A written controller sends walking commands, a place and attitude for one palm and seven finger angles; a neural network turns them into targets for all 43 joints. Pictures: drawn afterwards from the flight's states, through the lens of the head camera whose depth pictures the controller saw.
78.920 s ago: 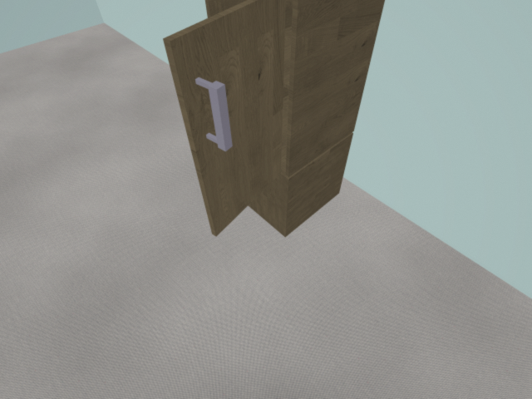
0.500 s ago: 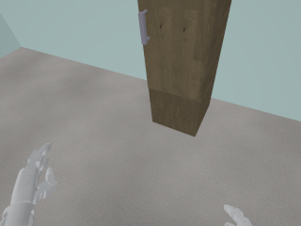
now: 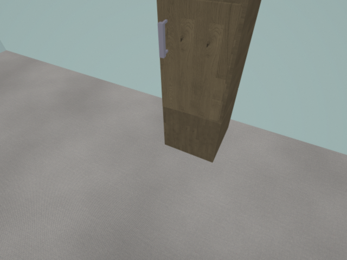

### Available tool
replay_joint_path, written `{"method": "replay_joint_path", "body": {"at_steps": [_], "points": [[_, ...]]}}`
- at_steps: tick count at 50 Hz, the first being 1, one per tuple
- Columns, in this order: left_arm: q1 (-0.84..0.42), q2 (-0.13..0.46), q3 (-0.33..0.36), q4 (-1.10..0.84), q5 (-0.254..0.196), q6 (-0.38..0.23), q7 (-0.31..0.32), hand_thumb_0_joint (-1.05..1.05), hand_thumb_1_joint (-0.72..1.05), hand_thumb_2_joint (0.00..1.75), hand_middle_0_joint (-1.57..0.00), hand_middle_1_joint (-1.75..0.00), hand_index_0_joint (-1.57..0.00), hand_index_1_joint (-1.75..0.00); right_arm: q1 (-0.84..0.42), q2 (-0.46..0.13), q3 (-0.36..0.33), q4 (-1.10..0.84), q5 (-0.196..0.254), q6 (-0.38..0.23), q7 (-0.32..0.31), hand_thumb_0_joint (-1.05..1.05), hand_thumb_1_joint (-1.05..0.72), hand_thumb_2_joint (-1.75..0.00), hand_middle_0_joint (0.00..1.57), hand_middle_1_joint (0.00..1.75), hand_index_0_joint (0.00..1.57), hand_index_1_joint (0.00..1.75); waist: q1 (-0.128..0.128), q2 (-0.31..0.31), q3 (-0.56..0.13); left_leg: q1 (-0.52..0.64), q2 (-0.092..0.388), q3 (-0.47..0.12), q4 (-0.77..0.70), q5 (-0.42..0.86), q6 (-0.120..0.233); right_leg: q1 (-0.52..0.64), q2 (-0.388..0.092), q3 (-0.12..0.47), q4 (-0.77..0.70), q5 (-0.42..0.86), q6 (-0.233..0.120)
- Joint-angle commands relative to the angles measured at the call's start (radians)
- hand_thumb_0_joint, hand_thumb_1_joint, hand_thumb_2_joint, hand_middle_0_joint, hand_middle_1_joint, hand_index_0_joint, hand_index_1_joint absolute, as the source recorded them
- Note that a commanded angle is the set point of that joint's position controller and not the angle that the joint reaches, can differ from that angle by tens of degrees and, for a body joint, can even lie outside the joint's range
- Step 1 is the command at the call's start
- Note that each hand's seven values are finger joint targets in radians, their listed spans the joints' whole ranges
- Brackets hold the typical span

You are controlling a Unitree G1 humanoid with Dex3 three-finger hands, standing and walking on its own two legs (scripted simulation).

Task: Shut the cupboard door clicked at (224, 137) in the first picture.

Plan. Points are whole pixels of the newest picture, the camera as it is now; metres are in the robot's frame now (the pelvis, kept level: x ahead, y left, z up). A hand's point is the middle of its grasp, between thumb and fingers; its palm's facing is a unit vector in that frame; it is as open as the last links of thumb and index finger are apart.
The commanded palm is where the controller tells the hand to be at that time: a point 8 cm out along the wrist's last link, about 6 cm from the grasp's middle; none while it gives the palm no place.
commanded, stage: let the arm hang, fingers relaxed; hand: left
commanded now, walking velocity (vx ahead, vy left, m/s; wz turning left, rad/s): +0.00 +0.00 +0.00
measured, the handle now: (164, 38) +0.99 +0.10 +0.08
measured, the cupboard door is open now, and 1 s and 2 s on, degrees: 3 3 3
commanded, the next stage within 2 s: look to check the result in 0.50 s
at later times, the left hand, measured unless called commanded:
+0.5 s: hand out of the picture -0.04 +0.17 -0.18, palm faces +0.02 -0.99 -0.13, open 7.4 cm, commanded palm none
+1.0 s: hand out of the picture -0.01 +0.19 -0.17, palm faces +0.00 -0.98 -0.20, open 7.4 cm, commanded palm none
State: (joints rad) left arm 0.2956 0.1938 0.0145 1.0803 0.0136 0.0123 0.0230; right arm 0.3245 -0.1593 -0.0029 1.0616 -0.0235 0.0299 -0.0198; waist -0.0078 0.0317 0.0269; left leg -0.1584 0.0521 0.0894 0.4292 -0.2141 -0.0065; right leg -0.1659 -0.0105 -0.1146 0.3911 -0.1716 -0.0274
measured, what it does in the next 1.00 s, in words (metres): stands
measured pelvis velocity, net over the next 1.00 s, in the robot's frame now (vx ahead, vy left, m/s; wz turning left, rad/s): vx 0.00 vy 0.02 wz -0.04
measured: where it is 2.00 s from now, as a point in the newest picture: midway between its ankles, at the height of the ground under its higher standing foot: outside the picture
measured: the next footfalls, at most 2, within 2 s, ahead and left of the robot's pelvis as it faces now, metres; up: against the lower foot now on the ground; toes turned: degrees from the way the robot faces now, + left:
none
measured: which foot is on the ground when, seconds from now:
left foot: down 0.00-1.00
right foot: down 0.00-1.00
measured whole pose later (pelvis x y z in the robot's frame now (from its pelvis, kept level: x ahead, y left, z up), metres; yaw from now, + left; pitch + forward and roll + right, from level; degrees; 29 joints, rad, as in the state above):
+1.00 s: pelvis +0.00 +0.02 +0.00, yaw -2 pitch -3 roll +0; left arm 0.31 0.13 0.01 1.15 0.02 -0.01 0.04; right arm 0.32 -0.13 -0.01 1.12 -0.02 0.01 -0.03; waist -0.01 0.02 0.04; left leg -0.15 0.02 0.14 0.41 -0.21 0.03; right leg -0.20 -0.04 -0.06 0.41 -0.17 0.01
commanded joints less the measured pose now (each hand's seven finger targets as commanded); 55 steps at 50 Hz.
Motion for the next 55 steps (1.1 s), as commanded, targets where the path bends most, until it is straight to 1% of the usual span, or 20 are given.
{"method": "replay_joint_path", "body": {"at_steps": [1, 3, 6, 12, 15, 19, 21, 24, 26, 29, 31, 34, 38, 43, 44, 48, 49, 50, 54, 55], "points": [[0.027, 0.072, 0.014, -0.005, -0.005, -0.015, 0.005, 0.0, 0.9, 0.9, -0.2, -0.3, -0.2, -0.3, 0.072, -0.084, -0.011, -0.003, 0.002, -0.018, -0.01, 0.0, -0.9, -0.9, 0.2, 0.3, 0.2, 0.3, -0.002, -0.075, 0.091, -0.074, 0.061, -0.074, -0.126, -0.077, 0.027, -0.053, -0.102, 0.131, -0.13, -0.136, -0.011], [0.04, 0.063, 0.014, 0.011, -0.004, -0.015, 0.007, 0.0, 0.9, 0.9, -0.2, -0.3, -0.2, -0.3, 0.08, -0.075, -0.011, 0.012, 0.003, -0.018, -0.011, 0.0, -0.9, -0.9, 0.2, 0.3, 0.2, 0.3, -0.001, -0.084, 0.097, -0.066, 0.058, -0.07, -0.127, -0.078, 0.03, -0.065, -0.101, 0.132, -0.13, -0.139, -0.008], [0.055, 0.052, 0.013, 0.024, -0.004, -0.015, 0.01, 0.0, 0.9, 0.9, -0.2, -0.3, -0.2, -0.3, 0.097, -0.062, -0.009, 0.031, 0.004, -0.021, -0.012, 0.0, -0.9, -0.9, 0.2, 0.3, 0.2, 0.3, 0.0, -0.046, 0.084, -0.073, 0.062, -0.072, -0.144, -0.089, 0.033, -0.052, -0.094, 0.127, -0.109, -0.11, -0.007], [0.09, 0.029, 0.012, 0.048, -0.002, -0.015, 0.014, 0.0, 0.9, 0.9, -0.2, -0.3, -0.2, -0.3, 0.111, -0.035, -0.009, 0.049, 0.005, -0.022, -0.015, 0.0, -0.9, -0.9, 0.2, 0.3, 0.2, 0.3, 0.003, -0.046, 0.105, -0.087, 0.057, -0.068, -0.144, -0.105, 0.035, -0.068, -0.091, 0.127, -0.098, -0.111, -0.004], [0.099, 0.02, 0.012, 0.055, 0.0, -0.015, 0.016, 0.0, 0.9, 0.9, -0.2, -0.3, -0.2, -0.3, 0.12, -0.027, -0.011, 0.054, 0.006, -0.022, -0.016, 0.0, -0.9, -0.9, 0.2, 0.3, 0.2, 0.3, 0.0, -0.016, 0.108, -0.094, 0.058, -0.071, -0.149, -0.124, 0.036, -0.074, -0.089, 0.123, -0.091, -0.109, -0.003], [0.114, 0.011, 0.014, 0.059, 0.002, -0.016, 0.017, 0.0, 0.9, 0.9, -0.2, -0.3, -0.2, -0.3, 0.128, -0.03, -0.014, 0.052, 0.008, -0.021, -0.017, 0.0, -0.9, -0.9, 0.2, 0.3, 0.2, 0.3, 0.0, -0.011, 0.119, -0.101, 0.057, -0.072, -0.149, -0.147, 0.037, -0.091, -0.083, 0.123, -0.086, -0.119, -0.003], [0.116, 0.0, 0.014, 0.061, 0.003, -0.016, 0.017, 0.0, 0.9, 0.9, -0.2, -0.3, -0.2, -0.3, 0.134, -0.018, -0.015, 0.054, 0.005, -0.022, -0.018, 0.0, -0.9, -0.9, 0.2, 0.3, 0.2, 0.3, -0.002, -0.003, 0.116, -0.117, 0.056, -0.077, -0.155, -0.164, 0.039, -0.083, -0.082, 0.124, -0.083, -0.121, -0.003], [0.122, 0.001, 0.016, 0.06, 0.004, -0.018, 0.017, 0.0, 0.9, 0.9, -0.2, -0.3, -0.2, -0.3, 0.133, -0.03, -0.019, 0.047, 0.008, -0.025, -0.019, 0.0, -0.9, -0.9, 0.2, 0.3, 0.2, 0.3, -0.002, 0.016, 0.107, -0.113, 0.061, -0.085, -0.157, -0.165, 0.04, -0.082, -0.079, 0.119, -0.071, -0.094, -0.002], [0.119, -0.007, 0.015, 0.063, 0.005, -0.017, 0.017, 0.0, 0.9, 0.9, -0.2, -0.3, -0.2, -0.3, 0.133, -0.026, -0.019, 0.045, 0.006, -0.026, -0.019, 0.0, -0.9, -0.9, 0.2, 0.3, 0.2, 0.3, -0.001, 0.009, 0.108, -0.124, 0.066, -0.091, -0.166, -0.181, 0.043, -0.074, -0.079, 0.115, -0.065, -0.089, 0.0], [0.122, -0.003, 0.016, 0.061, 0.005, -0.02, 0.017, 0.0, 0.9, 0.9, -0.2, -0.3, -0.2, -0.3, 0.132, -0.039, -0.022, 0.041, 0.008, -0.027, -0.019, 0.0, -0.9, -0.9, 0.2, 0.3, 0.2, 0.3, -0.003, -0.01, 0.1, -0.109, 0.065, -0.091, -0.158, -0.158, 0.043, -0.08, -0.078, 0.117, -0.061, -0.079, -0.001], [0.118, -0.006, 0.016, 0.061, 0.005, -0.02, 0.017, 0.0, 0.9, 0.9, -0.2, -0.3, -0.2, -0.3, 0.13, -0.032, -0.021, 0.042, 0.006, -0.029, -0.019, 0.0, -0.9, -0.9, 0.2, 0.3, 0.2, 0.3, -0.002, -0.006, 0.103, -0.112, 0.066, -0.092, -0.162, -0.153, 0.045, -0.075, -0.083, 0.116, -0.061, -0.069, 0.0], [0.116, 0.005, 0.016, 0.059, 0.005, -0.021, 0.017, 0.0, 0.9, 0.9, -0.2, -0.3, -0.2, -0.3, 0.123, -0.047, -0.023, 0.036, 0.009, -0.029, -0.018, 0.0, -0.9, -0.9, 0.2, 0.3, 0.2, 0.3, -0.002, -0.009, 0.1, -0.098, 0.068, -0.091, -0.159, -0.145, 0.044, -0.082, -0.081, 0.117, -0.058, -0.062, 0.0], [0.106, 0.008, 0.016, 0.057, 0.005, -0.023, 0.017, 0.0, 0.9, 0.9, -0.2, -0.3, -0.2, -0.3, 0.117, -0.047, -0.022, 0.037, 0.008, -0.031, -0.016, 0.0, -0.9, -0.9, 0.2, 0.3, 0.2, 0.3, -0.005, -0.037, 0.093, -0.083, 0.067, -0.086, -0.156, -0.118, 0.045, -0.081, -0.086, 0.124, -0.062, -0.055, 0.001], [0.094, 0.02, 0.017, 0.05, 0.004, -0.027, 0.016, 0.0, 0.9, 0.9, -0.2, -0.3, -0.2, -0.3, 0.1, -0.054, -0.023, 0.038, 0.009, -0.034, -0.015, 0.0, -0.9, -0.9, 0.2, 0.3, 0.2, 0.3, -0.005, -0.037, 0.08, -0.06, 0.069, -0.078, -0.151, -0.075, 0.044, -0.07, -0.09, 0.126, -0.063, -0.027, 0.0], [0.093, 0.032, 0.017, 0.048, 0.004, -0.027, 0.017, 0.0, 0.9, 0.9, -0.2, -0.3, -0.2, -0.3, 0.095, -0.067, -0.024, 0.035, 0.011, -0.034, -0.015, 0.0, -0.9, -0.9, 0.2, 0.3, 0.2, 0.3, -0.004, -0.035, 0.082, -0.052, 0.068, -0.079, -0.146, -0.066, 0.044, -0.078, -0.088, 0.128, -0.06, -0.026, -0.001], [0.079, 0.031, 0.017, 0.046, 0.004, -0.024, 0.015, 0.0, 0.9, 0.9, -0.2, -0.3, -0.2, -0.3, 0.084, -0.063, -0.022, 0.039, 0.009, -0.034, -0.015, 0.0, -0.9, -0.9, 0.2, 0.3, 0.2, 0.3, -0.005, -0.023, 0.098, -0.062, 0.07, -0.08, -0.162, -0.086, 0.042, -0.075, -0.088, 0.13, -0.065, -0.031, 0.001], [0.077, 0.046, 0.019, 0.044, 0.005, -0.026, 0.016, 0.0, 0.9, 0.9, -0.2, -0.3, -0.2, -0.3, 0.082, -0.077, -0.024, 0.035, 0.011, -0.035, -0.014, 0.0, -0.9, -0.9, 0.2, 0.3, 0.2, 0.3, -0.003, -0.03, 0.091, -0.055, 0.07, -0.079, -0.155, -0.071, 0.042, -0.07, -0.089, 0.129, -0.065, -0.024, 0.0], [0.072, 0.042, 0.019, 0.045, 0.005, -0.026, 0.015, 0.0, 0.9, 0.9, -0.2, -0.3, -0.2, -0.3, 0.077, -0.067, -0.023, 0.038, 0.009, -0.035, -0.014, 0.0, -0.9, -0.9, 0.2, 0.3, 0.2, 0.3, -0.003, -0.036, 0.089, -0.055, 0.069, -0.073, -0.153, -0.065, 0.042, -0.066, -0.094, 0.128, -0.069, -0.025, 0.0], [0.064, 0.057, 0.019, 0.041, 0.004, -0.029, 0.014, 0.0, 0.9, 0.9, -0.2, -0.3, -0.2, -0.3, 0.067, -0.084, -0.024, 0.036, 0.011, -0.035, -0.013, 0.0, -0.9, -0.9, 0.2, 0.3, 0.2, 0.3, -0.003, -0.045, 0.084, -0.035, 0.066, -0.071, -0.144, -0.039, 0.041, -0.068, -0.094, 0.134, -0.076, -0.023, -0.002], [0.057, 0.053, 0.02, 0.043, 0.003, -0.028, 0.014, 0.0, 0.9, 0.9, -0.2, -0.3, -0.2, -0.3, 0.064, -0.076, -0.023, 0.04, 0.009, -0.035, -0.013, 0.0, -0.9, -0.9, 0.2, 0.3, 0.2, 0.3, -0.004, -0.044, 0.083, -0.036, 0.067, -0.068, -0.145, -0.04, 0.04, -0.064, -0.099, 0.131, -0.079, -0.027, -0.002]]}}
